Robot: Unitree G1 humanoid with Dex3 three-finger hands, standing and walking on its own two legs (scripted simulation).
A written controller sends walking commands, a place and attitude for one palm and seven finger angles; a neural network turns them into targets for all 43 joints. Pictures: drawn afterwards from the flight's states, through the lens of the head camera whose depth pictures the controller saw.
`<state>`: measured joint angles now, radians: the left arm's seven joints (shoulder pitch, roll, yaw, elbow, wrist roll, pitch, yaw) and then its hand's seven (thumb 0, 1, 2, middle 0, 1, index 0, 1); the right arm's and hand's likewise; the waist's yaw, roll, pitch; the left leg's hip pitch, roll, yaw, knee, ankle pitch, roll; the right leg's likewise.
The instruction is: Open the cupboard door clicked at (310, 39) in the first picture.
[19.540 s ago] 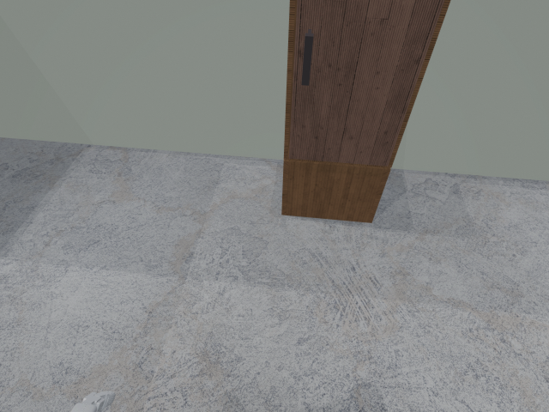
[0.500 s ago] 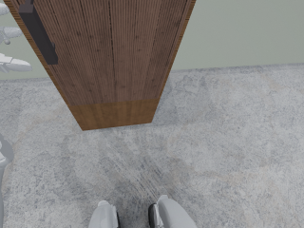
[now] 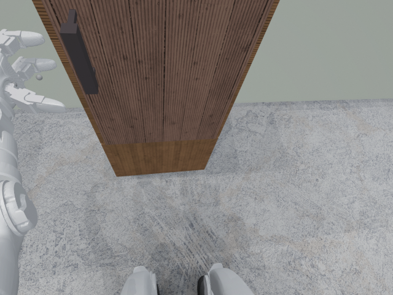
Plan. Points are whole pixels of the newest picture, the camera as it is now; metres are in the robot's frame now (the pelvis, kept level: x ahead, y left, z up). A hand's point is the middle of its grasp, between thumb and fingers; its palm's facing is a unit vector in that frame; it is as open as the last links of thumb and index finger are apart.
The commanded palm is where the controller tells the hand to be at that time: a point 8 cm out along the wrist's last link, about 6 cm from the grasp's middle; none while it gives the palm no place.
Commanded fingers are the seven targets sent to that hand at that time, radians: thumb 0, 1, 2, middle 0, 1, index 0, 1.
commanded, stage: move the hooked fingers beside the handle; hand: left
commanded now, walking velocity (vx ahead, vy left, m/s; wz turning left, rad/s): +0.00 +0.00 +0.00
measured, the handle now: (83, 55) +0.56 +0.18 +0.09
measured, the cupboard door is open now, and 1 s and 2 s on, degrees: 0 0 0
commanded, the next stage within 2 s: slide the fingers in behind the handle in 0.20 s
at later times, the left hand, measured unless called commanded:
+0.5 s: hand (42, 78) +0.50 +0.24 +0.10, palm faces +0.03 -1.00 +0.01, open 14.0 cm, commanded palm +0.49 +0.27 +0.09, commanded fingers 0.00 -0.50 0.30 -0.30 -1.20 -0.30 -1.20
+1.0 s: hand (66, 77) +0.50 +0.20 +0.09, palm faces +0.04 -1.00 +0.00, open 14.0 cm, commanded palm +0.48 +0.24 +0.09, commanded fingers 0.00 -0.50 0.30 -0.30 -1.20 -0.30 -1.20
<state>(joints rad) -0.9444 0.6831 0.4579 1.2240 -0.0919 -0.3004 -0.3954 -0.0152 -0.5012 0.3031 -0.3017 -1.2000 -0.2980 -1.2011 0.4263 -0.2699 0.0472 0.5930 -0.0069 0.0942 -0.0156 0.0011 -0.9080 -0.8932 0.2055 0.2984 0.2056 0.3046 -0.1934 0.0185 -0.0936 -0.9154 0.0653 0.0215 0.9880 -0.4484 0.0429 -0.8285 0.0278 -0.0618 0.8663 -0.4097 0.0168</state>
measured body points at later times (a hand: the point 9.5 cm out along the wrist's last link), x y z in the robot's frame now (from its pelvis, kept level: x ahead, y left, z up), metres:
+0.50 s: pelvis -0.02 -0.01 +0.00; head +0.11 +0.03 +0.43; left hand +0.49 +0.29 +0.10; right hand -0.04 -0.28 -0.10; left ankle +0.00 +0.08 -0.68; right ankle -0.01 -0.14 -0.68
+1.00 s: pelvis -0.01 -0.01 +0.00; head +0.11 +0.01 +0.43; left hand +0.49 +0.26 +0.10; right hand -0.02 -0.27 -0.11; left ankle +0.00 +0.08 -0.68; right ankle -0.01 -0.14 -0.68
